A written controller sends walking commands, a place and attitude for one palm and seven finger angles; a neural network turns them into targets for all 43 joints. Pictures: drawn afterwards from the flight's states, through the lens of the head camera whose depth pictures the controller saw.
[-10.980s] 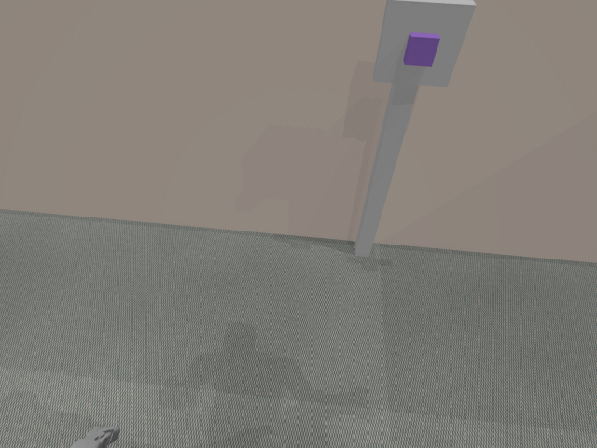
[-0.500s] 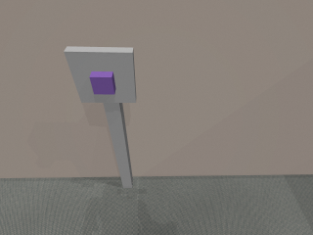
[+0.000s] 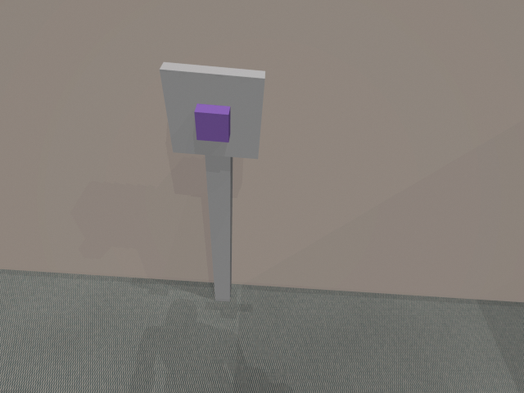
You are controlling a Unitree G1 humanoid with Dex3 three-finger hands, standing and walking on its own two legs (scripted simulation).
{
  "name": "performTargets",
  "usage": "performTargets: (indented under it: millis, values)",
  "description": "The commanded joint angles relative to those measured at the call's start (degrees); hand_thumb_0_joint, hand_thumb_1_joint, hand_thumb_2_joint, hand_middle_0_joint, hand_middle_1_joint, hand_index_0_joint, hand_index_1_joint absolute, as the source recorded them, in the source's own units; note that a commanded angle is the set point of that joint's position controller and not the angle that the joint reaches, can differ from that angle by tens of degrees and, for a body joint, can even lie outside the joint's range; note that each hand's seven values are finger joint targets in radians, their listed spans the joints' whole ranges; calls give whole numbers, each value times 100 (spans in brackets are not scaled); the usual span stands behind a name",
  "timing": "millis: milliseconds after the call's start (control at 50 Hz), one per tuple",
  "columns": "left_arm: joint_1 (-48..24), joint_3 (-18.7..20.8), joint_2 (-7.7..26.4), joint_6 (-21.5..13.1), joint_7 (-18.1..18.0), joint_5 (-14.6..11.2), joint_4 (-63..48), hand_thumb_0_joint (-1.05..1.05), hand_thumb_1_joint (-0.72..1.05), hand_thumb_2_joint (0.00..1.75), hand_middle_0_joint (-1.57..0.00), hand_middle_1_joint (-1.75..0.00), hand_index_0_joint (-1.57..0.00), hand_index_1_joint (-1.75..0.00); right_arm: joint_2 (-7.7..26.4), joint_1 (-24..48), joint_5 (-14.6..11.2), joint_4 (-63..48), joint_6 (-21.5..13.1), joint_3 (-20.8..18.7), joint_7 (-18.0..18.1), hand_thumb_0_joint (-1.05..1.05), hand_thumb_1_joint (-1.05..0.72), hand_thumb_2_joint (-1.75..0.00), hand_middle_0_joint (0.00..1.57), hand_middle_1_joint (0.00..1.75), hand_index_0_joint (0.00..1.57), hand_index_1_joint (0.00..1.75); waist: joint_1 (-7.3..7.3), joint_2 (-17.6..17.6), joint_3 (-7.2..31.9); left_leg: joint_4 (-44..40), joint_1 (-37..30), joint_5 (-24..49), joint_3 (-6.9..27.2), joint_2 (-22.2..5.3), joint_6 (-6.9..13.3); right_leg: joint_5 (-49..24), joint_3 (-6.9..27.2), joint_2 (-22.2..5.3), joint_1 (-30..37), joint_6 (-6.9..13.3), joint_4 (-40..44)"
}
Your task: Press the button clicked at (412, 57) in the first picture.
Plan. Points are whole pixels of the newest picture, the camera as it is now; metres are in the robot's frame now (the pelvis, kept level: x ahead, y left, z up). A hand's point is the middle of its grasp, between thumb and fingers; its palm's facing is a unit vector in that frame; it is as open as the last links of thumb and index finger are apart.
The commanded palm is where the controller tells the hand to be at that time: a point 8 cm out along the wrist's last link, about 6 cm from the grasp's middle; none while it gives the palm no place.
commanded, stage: come to a stop and stand still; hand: left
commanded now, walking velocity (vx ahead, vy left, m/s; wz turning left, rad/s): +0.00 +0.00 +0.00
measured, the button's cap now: (213, 122) +0.57 +0.14 +0.12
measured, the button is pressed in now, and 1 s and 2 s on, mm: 0 0 0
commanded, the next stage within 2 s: none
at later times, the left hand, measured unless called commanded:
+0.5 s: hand out of the picture -0.06 +0.19 -0.18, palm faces +0.05 -0.99 -0.17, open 7.4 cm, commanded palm none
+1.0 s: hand out of the picture -0.10 +0.22 -0.18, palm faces +0.03 -0.99 -0.15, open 7.4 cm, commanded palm none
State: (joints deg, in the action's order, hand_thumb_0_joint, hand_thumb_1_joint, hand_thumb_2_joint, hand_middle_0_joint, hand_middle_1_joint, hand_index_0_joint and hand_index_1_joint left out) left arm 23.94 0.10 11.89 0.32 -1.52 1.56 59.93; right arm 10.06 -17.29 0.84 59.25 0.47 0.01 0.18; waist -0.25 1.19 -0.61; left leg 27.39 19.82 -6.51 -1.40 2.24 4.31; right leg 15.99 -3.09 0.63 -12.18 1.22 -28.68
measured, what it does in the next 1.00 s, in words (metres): walks backwards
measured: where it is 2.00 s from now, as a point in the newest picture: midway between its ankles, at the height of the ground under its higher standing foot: outside the picture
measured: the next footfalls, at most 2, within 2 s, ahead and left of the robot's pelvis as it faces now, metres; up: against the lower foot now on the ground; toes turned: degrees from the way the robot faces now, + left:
right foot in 1.06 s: -0.15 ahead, -0.05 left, +0.00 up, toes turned -4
left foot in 1.38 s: -0.11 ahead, +0.18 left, +0.00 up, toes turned +6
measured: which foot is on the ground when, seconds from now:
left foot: down 0.00-1.00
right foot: down 0.00-0.76, up 0.78-1.00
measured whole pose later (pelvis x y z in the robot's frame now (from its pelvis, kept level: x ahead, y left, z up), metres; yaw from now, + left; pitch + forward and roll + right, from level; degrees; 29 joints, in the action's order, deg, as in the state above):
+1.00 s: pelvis -0.12 +0.04 +0.01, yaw +0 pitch -2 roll -2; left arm 19.9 2.0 10.5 1.7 -0.9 1.6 59.0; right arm 6.8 -20.0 1.9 62.2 1.2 -1.0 1.0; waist 1.1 1.3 3.3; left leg 19.5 18.4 -4.3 -2.0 2.9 4.6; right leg 29.4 -3.6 2.5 -12.1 3.3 -41.6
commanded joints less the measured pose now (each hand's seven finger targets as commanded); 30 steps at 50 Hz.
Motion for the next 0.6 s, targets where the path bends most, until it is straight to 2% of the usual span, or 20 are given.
performTargets:
  millis: [0, 60, 100, 200, 240, 280, 380, 420, 520, 560, 580]
  values:
    - [370, 59, 527, -114, -46, -12, -137, 0, 90, 90, -20, -30, -20, -30, 931, 60, 3, -267, -86, -211, 83, 0, -90, -90, 20, 30, 20, 30, -39, -325, -472, -1275, 79, -2431, 1351, -820, -24, 1139, 656, -389, -517, 253, 690]
    - [449, 64, 520, -120, -28, -9, -48, 0, 90, 90, -20, -30, -20, -30, 950, 97, 8, -225, -83, -223, 90, 0, -90, -90, 20, 30, 20, 30, -37, -196, -418, -1268, 25, -2354, 1264, -766, -64, 1194, 722, -403, -511, 260, 748]
    - [486, 67, 558, -126, -26, -8, -2, 0, 90, 90, -20, -30, -20, -30, 974, 143, -1, -193, -86, -239, 92, 0, -90, -90, 20, 30, 20, 30, -48, -255, -301, -1243, -70, -2310, 1212, -736, -83, 1150, 719, -412, -466, 256, 744]
    - [385, 73, 600, -134, -4, -11, 39, 0, 90, 90, -20, -30, -20, -30, 928, 213, -6, -152, -75, -234, 96, 0, -90, -90, 20, 30, 20, 30, -11, 33, -356, -994, -214, -2047, 1018, -620, -150, 1391, 865, -530, -684, 277, 972]
    - [309, 85, 637, -124, 2, -18, 20, 0, 90, 90, -20, -30, -20, -30, 932, 209, -1, -140, -73, -237, 93, 0, -90, -90, 20, 30, 20, 30, 20, -4, -384, -911, -282, -2008, 993, -584, -167, 1552, 921, -565, -837, 284, 1023]
    - [222, 93, 633, -114, 2, -21, 0, 0, 90, 90, -20, -30, -20, -30, 949, 189, 6, -121, -85, -234, 95, 0, -90, -90, 20, 30, 20, 30, 24, -87, -388, -1037, -254, -2123, 1096, -642, -151, 1461, 831, -511, -801, 254, 896]
    - [400, 107, 567, -82, 6, -5, 51, 0, 90, 90, -20, -30, -20, -30, 1015, 308, 19, -126, -94, -232, 99, 0, -90, -90, 20, 30, 20, 30, -115, -346, -367, -1484, 166, -2549, 1342, -763, -97, 1070, 587, -353, -279, 203, 577]
    - [433, 102, 539, -71, 7, -1, 63, 0, 90, 90, -20, -30, -20, -30, 985, 332, 12, -115, -83, -226, 96, 0, -90, -90, 20, 30, 20, 30, -154, -301, -354, -1541, 260, -2587, 1339, -774, -92, 991, 534, -335, -128, 194, 559]
    - [431, 135, 566, -37, 18, -4, 34, 0, 90, 90, -20, -30, -20, -30, 950, 311, 20, -87, -32, -240, 95, 0, -90, -90, 20, 30, 20, 30, -144, -269, -346, -1419, 162, -2547, 1166, -611, -184, 1289, 586, -355, -254, 213, 701]
    - [465, 187, 612, 30, 26, 2, 15, 0, 90, 90, -20, -30, -20, -30, 898, 274, 33, -91, 41, -260, 94, 0, -90, -90, 20, 30, 20, 30, -131, -90, -389, -1143, 174, -2576, 964, -418, -273, 1719, 625, -392, -482, 265, 855]
    - [458, 226, 661, 65, 24, 5, 4, 0, 90, 90, -20, -30, -20, -30, 865, 207, 49, -96, 98, -278, 98, 0, -90, -90, 20, 30, 20, 30, -98, 82, -323, -658, -38, -2307, 729, -233, -345, 2007, 717, -489, -787, 330, 1053]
